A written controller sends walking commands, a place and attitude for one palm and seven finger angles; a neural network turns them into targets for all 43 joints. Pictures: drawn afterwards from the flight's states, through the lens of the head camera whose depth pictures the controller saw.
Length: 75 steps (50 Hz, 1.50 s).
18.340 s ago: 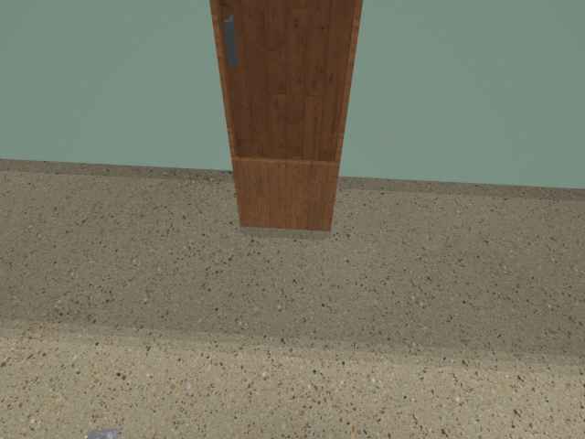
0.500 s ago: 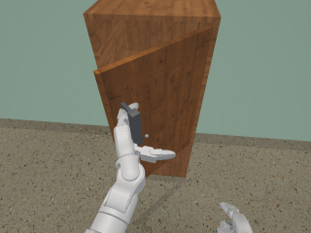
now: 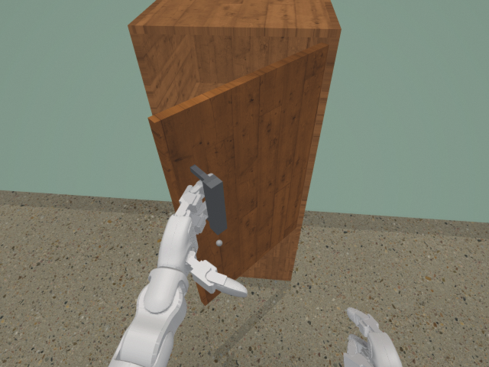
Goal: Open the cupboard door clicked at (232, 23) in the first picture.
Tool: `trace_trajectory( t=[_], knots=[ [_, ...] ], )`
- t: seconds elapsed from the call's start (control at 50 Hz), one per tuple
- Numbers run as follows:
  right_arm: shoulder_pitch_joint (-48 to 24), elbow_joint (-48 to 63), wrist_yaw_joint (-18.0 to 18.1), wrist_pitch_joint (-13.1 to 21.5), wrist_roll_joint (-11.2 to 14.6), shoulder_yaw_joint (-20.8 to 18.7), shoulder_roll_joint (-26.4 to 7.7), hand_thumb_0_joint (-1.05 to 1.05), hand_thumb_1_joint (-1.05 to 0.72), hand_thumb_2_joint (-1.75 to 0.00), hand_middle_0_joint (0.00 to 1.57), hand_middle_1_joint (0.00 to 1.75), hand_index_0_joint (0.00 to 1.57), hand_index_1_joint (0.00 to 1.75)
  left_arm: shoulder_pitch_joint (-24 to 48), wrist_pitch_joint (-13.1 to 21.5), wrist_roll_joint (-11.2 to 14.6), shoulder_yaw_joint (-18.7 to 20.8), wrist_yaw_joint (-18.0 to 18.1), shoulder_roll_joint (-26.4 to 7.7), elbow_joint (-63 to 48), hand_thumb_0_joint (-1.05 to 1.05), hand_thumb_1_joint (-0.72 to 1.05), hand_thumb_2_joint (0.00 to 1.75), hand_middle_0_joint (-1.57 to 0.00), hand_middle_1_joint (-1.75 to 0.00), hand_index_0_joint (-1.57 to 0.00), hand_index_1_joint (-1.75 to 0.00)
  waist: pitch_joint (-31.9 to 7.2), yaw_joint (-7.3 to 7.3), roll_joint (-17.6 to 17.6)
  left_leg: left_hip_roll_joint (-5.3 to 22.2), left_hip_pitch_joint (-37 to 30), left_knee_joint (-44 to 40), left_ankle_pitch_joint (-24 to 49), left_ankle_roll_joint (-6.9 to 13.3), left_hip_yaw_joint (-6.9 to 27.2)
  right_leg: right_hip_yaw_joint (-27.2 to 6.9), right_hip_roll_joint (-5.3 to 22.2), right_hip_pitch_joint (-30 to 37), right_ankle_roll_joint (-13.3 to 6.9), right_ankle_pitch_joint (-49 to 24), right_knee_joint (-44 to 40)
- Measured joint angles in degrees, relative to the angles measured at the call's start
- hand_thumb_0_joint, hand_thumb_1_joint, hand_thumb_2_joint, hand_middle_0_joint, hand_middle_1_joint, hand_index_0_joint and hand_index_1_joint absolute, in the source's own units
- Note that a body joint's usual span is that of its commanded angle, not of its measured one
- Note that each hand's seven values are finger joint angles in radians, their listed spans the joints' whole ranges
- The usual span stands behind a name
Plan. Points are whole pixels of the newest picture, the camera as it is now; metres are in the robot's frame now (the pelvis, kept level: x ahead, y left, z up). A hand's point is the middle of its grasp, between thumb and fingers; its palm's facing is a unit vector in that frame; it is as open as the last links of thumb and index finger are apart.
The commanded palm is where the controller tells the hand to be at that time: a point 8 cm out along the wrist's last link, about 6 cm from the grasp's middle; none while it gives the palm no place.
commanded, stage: slide the hand sideways off the handle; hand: left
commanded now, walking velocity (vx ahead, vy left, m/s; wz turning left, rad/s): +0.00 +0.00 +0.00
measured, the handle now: (207, 199) +0.36 +0.09 +0.10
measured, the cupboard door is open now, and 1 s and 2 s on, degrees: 48 48 48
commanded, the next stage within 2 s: draw the hand back to the body in 0.74 s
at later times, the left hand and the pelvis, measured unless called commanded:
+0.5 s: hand (176, 266) +0.24 +0.12 +0.09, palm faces -0.02 -1.00 -0.04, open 16.3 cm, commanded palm +0.21 +0.18 +0.10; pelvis +0.01 -0.01 +0.00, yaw +1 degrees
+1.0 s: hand (157, 271) +0.23 +0.14 +0.10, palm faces -0.04 -1.00 -0.06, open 16.3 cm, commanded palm +0.20 +0.21 +0.11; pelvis +0.02 +0.00 -0.01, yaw +2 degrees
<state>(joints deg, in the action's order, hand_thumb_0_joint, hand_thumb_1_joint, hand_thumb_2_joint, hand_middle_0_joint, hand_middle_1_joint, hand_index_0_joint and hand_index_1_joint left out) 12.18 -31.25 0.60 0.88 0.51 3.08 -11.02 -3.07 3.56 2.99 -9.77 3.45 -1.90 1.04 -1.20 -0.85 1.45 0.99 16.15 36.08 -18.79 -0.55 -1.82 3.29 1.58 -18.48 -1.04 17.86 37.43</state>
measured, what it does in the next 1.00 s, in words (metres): stands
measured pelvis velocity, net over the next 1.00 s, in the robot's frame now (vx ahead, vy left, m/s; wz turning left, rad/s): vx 0.02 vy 0.00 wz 0.03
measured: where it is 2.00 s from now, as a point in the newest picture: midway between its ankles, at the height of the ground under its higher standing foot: outside the picture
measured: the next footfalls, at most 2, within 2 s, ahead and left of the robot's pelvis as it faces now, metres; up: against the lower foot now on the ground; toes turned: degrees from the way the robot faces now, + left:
none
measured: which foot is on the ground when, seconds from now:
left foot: down 0.00-1.00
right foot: down 0.00-1.00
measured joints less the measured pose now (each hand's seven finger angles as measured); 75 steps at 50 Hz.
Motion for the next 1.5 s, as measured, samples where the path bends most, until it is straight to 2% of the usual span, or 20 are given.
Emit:
trace_trajectory(
  t=[0.06,0.16,0.28,0.6,0.74,0.88,1.0,1.18,1.36,1.38,1.42,1.5],
  knots=[
    [-0.6,0.3,0.3,0.0,0.0,0.2,-0.1,0.01,-0.91,-0.9,0.21,0.3,0.2,0.3,-2.3,-0.2,0.2,0.8,-1.1,-1.8,-1.8,-0.02,-0.5,0.3,-0.15,-0.3,-0.15,-0.3,0.4,-0.14,0.1,0.3,-0.4,-0.1,-0.1,-0.2,0.1,0.1,-0.3,0.4,-0.2,0.0,-0.2],
    [-1.2,0.1,1.2,1.0,0.2,0.2,-0.5,0.01,-0.91,-0.9,0.21,0.3,0.2,0.3,-5.5,-0.3,2.8,3.8,-3.8,-4.2,-4.7,-0.02,-0.5,0.3,-0.17,-0.31,-0.16,-0.3,0.6,-0.39,0.6,0.7,-0.8,-0.5,0.0,-0.6,0.7,0.7,-0.7,1.2,-0.5,0.0,-1.0],
    [-1.3,-0.1,1.7,3.2,0.3,0.0,-1.2,0.01,-0.91,-0.9,0.21,0.3,0.2,0.3,-8.3,0.8,4.4,5.8,-6.9,-4.9,-7.2,-0.02,-0.5,0.3,-0.18,-0.31,-0.17,-0.31,0.5,-0.5,0.9,0.8,-0.4,-0.3,-0.3,-0.9,1.3,1.3,-0.8,1.1,-0.8,0.3,-1.0],
    [0.8,-0.2,2.5,7.3,0.6,-0.4,-2.0,0.01,-0.91,-0.9,0.21,0.3,0.2,0.3,-17.4,3.2,7.6,12.0,-12.3,-7.7,-12.2,-0.02,-0.5,0.3,-0.16,-0.3,-0.16,-0.3,-0.3,-0.65,1.1,1.0,1.3,1.7,-1.8,-1.0,1.9,1.8,-0.9,-0.2,-0.8,1.9,0.6],
    [1.4,-0.1,2.8,9.5,0.8,-0.5,-2.4,0.01,-0.91,-0.9,0.21,0.3,0.2,0.3,-20.4,4.3,9.1,12.7,-15.1,-8.3,-14.3,-0.02,-0.5,0.3,-0.16,-0.3,-0.16,-0.3,-0.6,-0.59,1.3,0.7,2.5,3.0,-2.5,-0.7,2.1,2.0,-0.6,-1.1,-0.4,2.3,1.5],
    [1.2,-0.1,3.0,11.4,0.9,-0.4,-2.4,0.01,-0.91,-0.9,0.21,0.3,0.2,0.3,-19.3,4.0,8.5,11.2,-14.0,-7.6,-14.8,-0.02,-0.5,0.3,-0.15,-0.3,-0.15,-0.3,0.0,-0.57,1.3,0.2,4.0,4.6,-2.9,-0.3,2.3,2.1,0.0,-2.2,0.0,2.6,2.6],
    [1.6,-0.1,3.0,11.7,0.8,0.2,-1.6,0.01,-0.91,-0.9,0.21,0.3,0.2,0.3,-19.3,3.0,7.7,11.4,-13.4,-8.7,-17.3,-0.02,-0.5,0.3,-0.16,-0.3,-0.16,-0.3,-0.8,-0.52,1.0,0.0,3.5,4.3,-3.1,0.0,1.8,1.6,0.1,-2.1,0.2,2.8,2.6],
    [1.8,-0.2,3.6,11.3,1.4,1.0,-1.8,0.01,-0.9,-0.9,0.21,0.3,0.2,0.3,-20.2,-1.9,10.4,16.6,-15.3,-10.8,-19.2,-0.02,-0.5,0.3,-0.16,-0.3,-0.16,-0.3,-1.2,-1.04,1.3,0.2,1.2,2.9,-3.0,0.0,2.0,1.8,-0.2,0.6,0.3,2.3,0.5],
    [1.0,-0.6,4.1,12.6,1.7,0.8,-2.9,0.01,-0.9,-0.9,0.21,0.3,0.2,0.3,-21.1,-3.7,12.2,19.4,-18.2,-12.2,-21.4,-0.02,-0.47,0.32,-0.16,-0.3,-0.16,-0.3,-1.0,-1.85,1.5,0.1,-0.3,1.7,-2.6,0.2,2.6,2.4,-0.2,2.8,0.5,1.7,-1.4],
    [0.9,-0.8,4.4,12.5,1.4,0.7,-2.8,0.01,-0.9,-0.9,0.21,0.3,0.2,0.3,-21.1,-3.7,10.4,19.2,-16.4,-12.8,-21.7,-0.02,-0.46,0.32,-0.16,-0.3,-0.16,-0.3,-0.8,-2.06,1.4,0.1,-0.9,1.3,-2.4,0.2,2.5,2.3,-0.2,3.2,0.5,1.6,-1.7],
    [0.3,-1.4,4.9,12.0,0.6,0.8,-2.3,0.01,-0.9,-0.9,0.21,0.3,0.2,0.3,-21.7,-3.3,6.6,18.7,-10.8,-13.9,-22.7,-0.02,-0.42,0.34,-0.16,-0.3,-0.16,-0.3,-0.2,-2.03,1.0,0.2,-2.3,-0.2,-1.8,0.0,2.4,2.2,-0.3,4.4,0.4,1.0,-3.1],
    [-0.3,-1.8,5.0,11.0,-0.3,0.8,-1.6,0.01,-0.9,-0.9,0.21,0.3,0.2,0.3,-23.4,-2.7,2.1,18.6,-2.7,-13.5,-23.9,-0.01,-0.32,0.38,-0.16,-0.3,-0.17,-0.3,1.2,-1.91,0.8,0.2,-4.7,-3.4,-0.3,0.1,2.1,2.0,-0.5,6.8,0.4,-0.6,-6.3]
  ],
)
